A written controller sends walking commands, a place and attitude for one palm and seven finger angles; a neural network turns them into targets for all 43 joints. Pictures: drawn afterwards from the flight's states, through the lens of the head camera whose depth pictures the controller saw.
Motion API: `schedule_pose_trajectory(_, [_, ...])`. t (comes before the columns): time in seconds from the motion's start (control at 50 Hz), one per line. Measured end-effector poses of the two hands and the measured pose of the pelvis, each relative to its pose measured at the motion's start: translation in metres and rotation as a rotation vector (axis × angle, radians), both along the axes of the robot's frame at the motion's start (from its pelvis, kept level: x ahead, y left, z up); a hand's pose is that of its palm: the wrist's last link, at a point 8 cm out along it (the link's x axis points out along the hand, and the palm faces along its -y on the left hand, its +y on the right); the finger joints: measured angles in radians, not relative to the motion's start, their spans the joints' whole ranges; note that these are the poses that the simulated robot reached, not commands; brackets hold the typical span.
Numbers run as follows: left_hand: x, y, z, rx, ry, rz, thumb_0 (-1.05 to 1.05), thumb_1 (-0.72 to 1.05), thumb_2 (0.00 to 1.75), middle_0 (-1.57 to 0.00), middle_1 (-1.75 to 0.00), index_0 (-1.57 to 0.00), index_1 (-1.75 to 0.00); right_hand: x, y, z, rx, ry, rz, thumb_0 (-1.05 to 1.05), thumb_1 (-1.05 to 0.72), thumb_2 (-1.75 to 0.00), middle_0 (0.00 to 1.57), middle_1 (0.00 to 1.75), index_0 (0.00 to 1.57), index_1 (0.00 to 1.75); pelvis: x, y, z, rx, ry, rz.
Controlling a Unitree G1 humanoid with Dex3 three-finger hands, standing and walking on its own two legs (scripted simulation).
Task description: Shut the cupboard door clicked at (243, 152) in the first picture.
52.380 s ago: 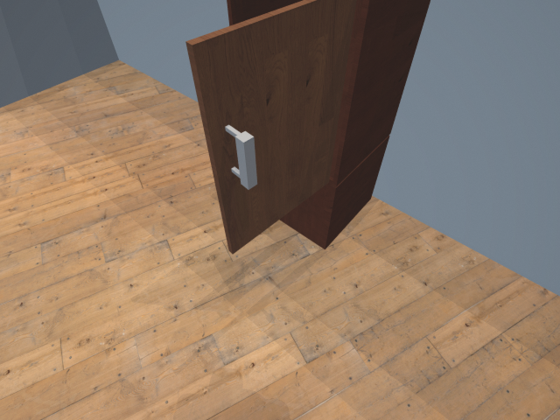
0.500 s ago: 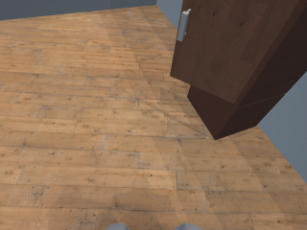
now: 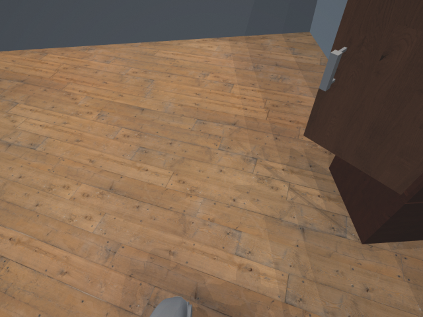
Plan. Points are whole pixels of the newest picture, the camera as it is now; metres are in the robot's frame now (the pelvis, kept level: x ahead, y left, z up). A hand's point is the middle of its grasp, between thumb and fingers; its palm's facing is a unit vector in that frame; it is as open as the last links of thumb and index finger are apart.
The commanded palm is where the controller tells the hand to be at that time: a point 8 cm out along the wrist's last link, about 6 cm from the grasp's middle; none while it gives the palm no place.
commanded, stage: walk to a spot facing it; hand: left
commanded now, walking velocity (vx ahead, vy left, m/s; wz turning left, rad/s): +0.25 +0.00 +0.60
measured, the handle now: (333, 68) +0.84 -0.39 +0.01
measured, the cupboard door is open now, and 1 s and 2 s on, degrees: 39 39 39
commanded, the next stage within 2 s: turn to face it in 0.22 s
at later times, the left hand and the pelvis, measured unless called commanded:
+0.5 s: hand out of the picture +0.10 +0.27 -0.19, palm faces +0.30 -0.93 -0.22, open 7.4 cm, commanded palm none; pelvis +0.14 +0.08 -0.01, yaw +13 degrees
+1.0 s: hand (119, 248) +0.31 +0.26 -0.18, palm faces -0.02 -0.97 -0.24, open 7.4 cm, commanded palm none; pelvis +0.24 +0.07 -0.01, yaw -4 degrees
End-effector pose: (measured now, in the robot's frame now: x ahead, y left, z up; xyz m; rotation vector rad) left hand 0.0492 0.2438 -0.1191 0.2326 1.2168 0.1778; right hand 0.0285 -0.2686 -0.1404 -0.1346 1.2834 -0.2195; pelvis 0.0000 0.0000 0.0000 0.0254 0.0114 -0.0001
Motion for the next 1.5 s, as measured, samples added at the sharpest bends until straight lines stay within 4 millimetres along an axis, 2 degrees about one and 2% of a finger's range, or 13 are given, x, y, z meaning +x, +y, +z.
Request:
schedule_pose_trajectory(0.12, [-0.048,-0.007,-0.010,-0.036,0.119,0.155,0.01,0.90,0.90,-0.20,-0.30,-0.20,-0.30,0.086,0.016,0.000,0.009,-0.021,0.161,0.01,-0.91,-0.90,0.20,0.30,0.19,0.30,0.029,0.005,-0.002,-0.003,-0.007,0.113])
schedule_pose_trajectory(0.26, [-0.098,-0.002,-0.029,-0.097,0.306,0.338,0.01,0.90,0.90,-0.20,-0.30,-0.20,-0.30,0.218,0.088,-0.005,0.025,-0.124,0.387,0.01,-0.91,-0.90,0.19,0.30,0.19,0.30,0.074,0.033,-0.020,-0.012,-0.007,0.210])
schedule_pose_trajectory(0.32, [-0.100,0.014,-0.043,-0.123,0.365,0.380,0.01,0.90,0.90,-0.20,-0.30,-0.20,-0.30,0.264,0.119,-0.008,0.014,-0.227,0.443,0.01,-0.91,-0.90,0.20,0.30,0.20,0.30,0.095,0.055,-0.035,-0.032,-0.012,0.240])
schedule_pose_trajectory(0.36, [-0.082,0.030,-0.048,-0.115,0.351,0.389,0.01,0.90,0.90,-0.20,-0.30,-0.20,-0.30,0.278,0.132,-0.005,0.006,-0.248,0.456,0.01,-0.91,-0.90,0.20,0.30,0.20,0.30,0.104,0.062,-0.035,-0.026,-0.027,0.245])
schedule_pose_trajectory(0.44, [-0.017,0.062,-0.045,-0.081,0.215,0.367,0.01,0.91,0.90,-0.20,-0.30,-0.20,-0.30,0.280,0.146,0.006,-0.012,-0.220,0.448,0.01,-0.91,-0.90,0.20,0.30,0.20,0.30,0.123,0.073,-0.021,-0.027,-0.039,0.242])
schedule_pose_trajectory(0.52, [0.051,0.077,-0.036,-0.077,0.090,0.323,0.01,0.91,0.90,-0.20,-0.30,-0.19,-0.30,0.271,0.154,0.011,-0.007,-0.177,0.385,0.00,-0.91,-0.90,0.20,0.30,0.20,0.30,0.143,0.081,-0.010,-0.031,-0.045,0.223])
schedule_pose_trajectory(0.66, [0.140,0.076,-0.030,-0.108,0.024,0.223,0.00,0.91,0.90,-0.20,-0.30,-0.19,-0.30,0.259,0.134,0.009,-0.022,-0.112,0.244,0.00,-0.93,-0.90,0.20,0.30,0.20,0.30,0.179,0.085,-0.007,-0.031,-0.040,0.142])
schedule_pose_trajectory(0.82, [0.223,0.063,-0.036,-0.072,0.015,0.061,0.00,0.91,0.90,-0.20,-0.30,-0.20,-0.30,0.229,0.103,-0.024,-0.001,0.021,0.066,0.00,-0.91,-0.90,0.20,0.30,0.20,0.30,0.218,0.070,-0.024,-0.031,-0.020,0.023])
schedule_pose_trajectory(0.92, [0.248,0.059,-0.031,-0.036,0.018,0.009,0.00,0.90,0.90,-0.20,-0.30,-0.20,-0.30,0.225,0.088,-0.023,-0.010,0.081,-0.002,0.01,-0.91,-0.90,0.20,0.30,0.20,0.30,0.228,0.065,-0.020,-0.041,-0.007,-0.026])
schedule_pose_trajectory(1.02, [0.261,0.064,-0.026,-0.030,0.055,-0.031,0.00,0.90,0.90,-0.20,-0.30,-0.20,-0.30,0.246,0.088,-0.007,-0.023,0.022,-0.032,0.01,-0.91,-0.90,0.20,0.30,0.20,0.30,0.239,0.069,-0.011,-0.032,0.011,-0.079])
schedule_pose_trajectory(1.22, [0.312,0.103,-0.044,-0.070,0.041,-0.120,0.01,0.90,0.90,-0.20,-0.30,-0.20,-0.30,0.290,0.121,0.009,-0.085,-0.158,-0.083,0.01,-0.90,-0.90,0.20,0.30,0.20,0.30,0.259,0.111,-0.020,-0.049,0.012,-0.192])
schedule_pose_trajectory(1.38, [0.370,0.116,-0.025,-0.071,-0.006,-0.251,0.01,0.91,0.90,-0.20,-0.30,-0.20,-0.30,0.253,0.144,0.027,-0.099,-0.115,-0.164,0.01,-0.90,-0.90,0.20,0.30,0.20,0.30,0.266,0.127,-0.003,-0.078,0.006,-0.306])
schedule_pose_trajectory(1.5, [0.404,0.098,-0.016,-0.053,-0.016,-0.369,0.01,0.91,0.90,-0.20,-0.30,-0.19,-0.30,0.206,0.144,0.020,-0.086,-0.059,-0.292,0.01,-0.90,-0.90,0.20,0.30,0.20,0.30,0.267,0.125,-0.002,-0.074,0.007,-0.394])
